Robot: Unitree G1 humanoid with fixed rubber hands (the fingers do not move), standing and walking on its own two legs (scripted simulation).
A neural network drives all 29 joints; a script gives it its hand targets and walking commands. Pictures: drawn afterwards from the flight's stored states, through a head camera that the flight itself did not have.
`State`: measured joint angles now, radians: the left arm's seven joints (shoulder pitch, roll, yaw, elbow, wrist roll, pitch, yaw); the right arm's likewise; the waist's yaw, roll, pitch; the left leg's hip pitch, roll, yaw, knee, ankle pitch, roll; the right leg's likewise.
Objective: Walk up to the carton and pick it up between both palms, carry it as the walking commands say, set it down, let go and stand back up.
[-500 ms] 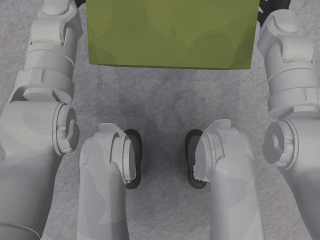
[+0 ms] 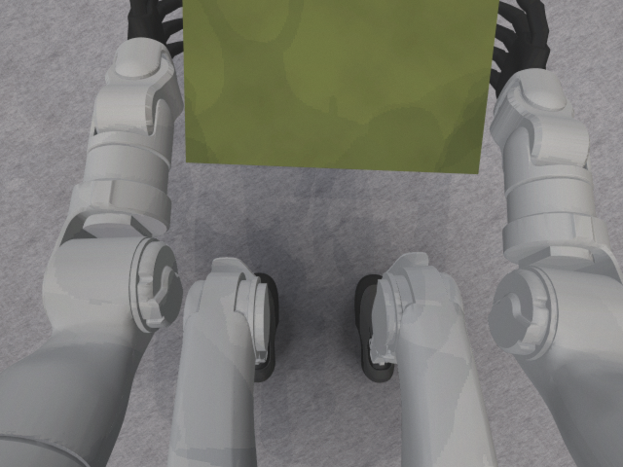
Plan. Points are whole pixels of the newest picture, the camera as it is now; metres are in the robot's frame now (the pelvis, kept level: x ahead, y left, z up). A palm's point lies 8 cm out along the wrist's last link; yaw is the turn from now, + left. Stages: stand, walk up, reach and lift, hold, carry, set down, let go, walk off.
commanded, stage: reach and lift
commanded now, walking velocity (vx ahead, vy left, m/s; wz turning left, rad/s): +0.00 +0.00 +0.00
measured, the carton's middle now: (331, 83) +0.53 -0.01 -0.18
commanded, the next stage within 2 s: none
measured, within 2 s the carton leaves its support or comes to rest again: neither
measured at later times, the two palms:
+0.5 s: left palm (120, 34) +0.52 +0.18 -0.02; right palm (565, 67) +0.49 -0.19 -0.02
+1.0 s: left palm (60, 10) +0.50 +0.18 +0.05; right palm out of the picture +0.47 -0.19 +0.06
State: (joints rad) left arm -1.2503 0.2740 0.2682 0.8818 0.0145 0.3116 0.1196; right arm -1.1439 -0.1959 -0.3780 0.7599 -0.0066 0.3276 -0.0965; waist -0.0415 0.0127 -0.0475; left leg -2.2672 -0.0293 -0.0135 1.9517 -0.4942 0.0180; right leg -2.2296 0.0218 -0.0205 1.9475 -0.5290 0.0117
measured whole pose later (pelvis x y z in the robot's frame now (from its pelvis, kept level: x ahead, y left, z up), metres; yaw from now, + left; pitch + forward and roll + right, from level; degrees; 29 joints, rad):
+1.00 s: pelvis +0.01 +0.00 +0.11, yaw +1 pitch +44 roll -2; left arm -1.00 0.14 0.37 0.77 0.14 0.38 0.10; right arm -0.92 -0.07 -0.45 0.66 -0.14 0.41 -0.09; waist -0.04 0.02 -0.25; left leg -1.93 -0.04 -0.03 1.60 -0.44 0.01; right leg -1.90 0.02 -0.01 1.60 -0.47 0.01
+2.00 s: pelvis +0.05 +0.01 +0.24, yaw +2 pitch +33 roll -2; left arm -0.69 0.03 0.40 0.66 0.22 0.39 0.02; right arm -0.60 0.03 -0.47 0.56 -0.22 0.41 0.02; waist -0.06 0.02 -0.26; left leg -1.31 -0.04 -0.04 1.10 -0.36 0.02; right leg -1.27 0.01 0.00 1.09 -0.38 0.01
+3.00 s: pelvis +0.09 +0.01 +0.34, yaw +2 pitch +7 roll +0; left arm -0.39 -0.05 0.37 0.48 0.30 0.51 -0.09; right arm -0.32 0.10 -0.44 0.37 -0.30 0.54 0.07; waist -0.05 0.00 -0.10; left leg -0.40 -0.03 -0.03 0.47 -0.19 0.02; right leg -0.38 0.01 0.03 0.46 -0.20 0.00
